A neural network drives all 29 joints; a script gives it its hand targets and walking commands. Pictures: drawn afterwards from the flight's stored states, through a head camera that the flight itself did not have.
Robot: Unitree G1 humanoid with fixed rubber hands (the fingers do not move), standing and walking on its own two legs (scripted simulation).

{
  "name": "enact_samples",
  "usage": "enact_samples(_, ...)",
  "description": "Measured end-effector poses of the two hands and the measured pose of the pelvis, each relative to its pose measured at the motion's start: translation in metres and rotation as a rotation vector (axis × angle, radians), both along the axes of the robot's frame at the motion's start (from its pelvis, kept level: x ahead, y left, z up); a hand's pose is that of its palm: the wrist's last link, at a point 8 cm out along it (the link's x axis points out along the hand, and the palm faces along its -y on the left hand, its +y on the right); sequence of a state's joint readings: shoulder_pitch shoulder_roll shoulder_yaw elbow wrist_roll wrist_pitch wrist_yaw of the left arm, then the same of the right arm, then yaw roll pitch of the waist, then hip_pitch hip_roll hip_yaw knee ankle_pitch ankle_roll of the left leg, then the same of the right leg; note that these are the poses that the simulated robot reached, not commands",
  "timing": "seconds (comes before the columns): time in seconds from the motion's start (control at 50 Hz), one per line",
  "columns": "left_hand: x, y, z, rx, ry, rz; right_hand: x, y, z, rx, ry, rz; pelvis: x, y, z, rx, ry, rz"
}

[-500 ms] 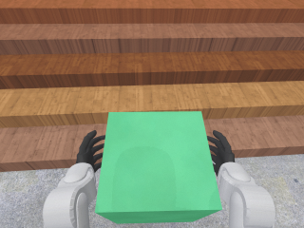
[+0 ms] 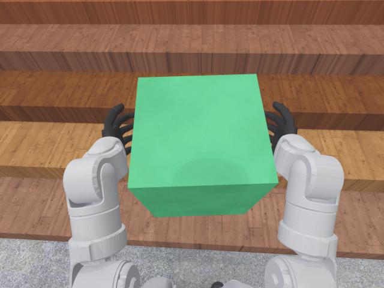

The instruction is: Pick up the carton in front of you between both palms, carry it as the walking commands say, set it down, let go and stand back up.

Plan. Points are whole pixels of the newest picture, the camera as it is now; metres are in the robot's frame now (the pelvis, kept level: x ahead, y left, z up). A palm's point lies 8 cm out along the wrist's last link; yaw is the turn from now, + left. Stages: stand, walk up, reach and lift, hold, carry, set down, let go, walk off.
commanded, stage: carry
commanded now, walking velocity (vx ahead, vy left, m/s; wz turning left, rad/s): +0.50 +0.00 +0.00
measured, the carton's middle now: (198, 155) +0.36 +0.01 +0.06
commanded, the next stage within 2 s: none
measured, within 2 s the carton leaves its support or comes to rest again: neither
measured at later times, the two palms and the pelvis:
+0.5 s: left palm (147, 27) +0.75 +0.17 +0.13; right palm (255, 35) +0.71 -0.13 +0.12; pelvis +0.38 +0.05 +0.03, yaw -3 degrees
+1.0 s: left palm out of the picture +1.05 +0.26 +0.39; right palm out of the picture +1.09 -0.04 +0.41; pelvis +0.73 +0.06 +0.24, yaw -2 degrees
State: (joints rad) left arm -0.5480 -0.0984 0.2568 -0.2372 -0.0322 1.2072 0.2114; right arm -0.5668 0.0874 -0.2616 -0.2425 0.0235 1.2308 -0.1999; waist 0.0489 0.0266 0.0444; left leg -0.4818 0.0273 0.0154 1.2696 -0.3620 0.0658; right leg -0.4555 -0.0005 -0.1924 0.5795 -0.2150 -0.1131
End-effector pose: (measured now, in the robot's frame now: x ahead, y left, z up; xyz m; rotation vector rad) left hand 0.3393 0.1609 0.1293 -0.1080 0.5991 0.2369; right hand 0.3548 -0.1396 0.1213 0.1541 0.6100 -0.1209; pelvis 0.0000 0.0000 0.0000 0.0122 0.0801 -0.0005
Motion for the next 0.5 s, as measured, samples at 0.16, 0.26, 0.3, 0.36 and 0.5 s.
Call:
enact_samples(0.16, 0.119, -0.01, 0.007, -0.036, -0.052, -0.008, 0.11, -0.01, 0.008, 0.014, -0.05, -0.041, 0.099, -0.007, 0.013, 0.021, 0.039, -0.018)
enact_samples(0.26, 0.19, -0.009, 0.01, -0.043, -0.097, -0.031, 0.175, -0.009, 0.012, 0.008, -0.096, -0.065, 0.18, 0.001, 0.003, 0.008, 0.044, -0.049)
enact_samples(0.3, 0.222, -0.002, 0.009, -0.038, -0.105, -0.032, 0.207, -0.002, 0.01, 0.011, -0.105, -0.065, 0.217, 0.007, -0.002, 0.002, 0.053, -0.062)
enact_samples(0.36, 0.273, 0.015, 0.003, -0.008, -0.094, -0.028, 0.261, 0.014, 0.001, 0.012, -0.095, -0.054, 0.27, 0.019, -0.008, 0.017, 0.048, -0.075)
enact_samples(0.5, 0.406, 0.004, -0.004, -0.053, 0.024, -0.159, 0.352, 0.007, 0.0, -0.012, 0.027, -0.185, 0.381, 0.053, 0.032, 0.019, -0.001, -0.051)
